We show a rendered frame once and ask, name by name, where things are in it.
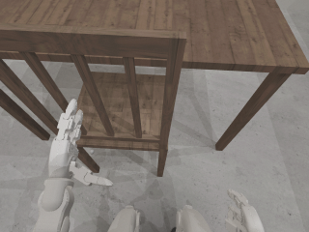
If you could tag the left robot thigh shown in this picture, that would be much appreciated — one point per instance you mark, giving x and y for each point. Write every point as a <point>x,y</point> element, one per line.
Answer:
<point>127,220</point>

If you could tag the robot left shin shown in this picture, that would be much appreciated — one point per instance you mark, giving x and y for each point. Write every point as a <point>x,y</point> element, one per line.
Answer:
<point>129,207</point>

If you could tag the robot right hand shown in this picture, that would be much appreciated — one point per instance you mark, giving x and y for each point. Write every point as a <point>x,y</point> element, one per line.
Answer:
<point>244,220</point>

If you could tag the table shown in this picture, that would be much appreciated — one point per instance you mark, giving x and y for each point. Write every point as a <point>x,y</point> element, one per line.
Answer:
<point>221,35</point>

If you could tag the robot left hand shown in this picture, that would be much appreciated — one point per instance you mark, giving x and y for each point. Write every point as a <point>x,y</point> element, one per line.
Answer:
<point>64,148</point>

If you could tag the left robot forearm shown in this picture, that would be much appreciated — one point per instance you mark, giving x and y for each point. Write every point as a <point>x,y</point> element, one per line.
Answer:
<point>54,205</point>

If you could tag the chair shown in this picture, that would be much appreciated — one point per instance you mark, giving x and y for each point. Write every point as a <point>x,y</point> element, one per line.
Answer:
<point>123,111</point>

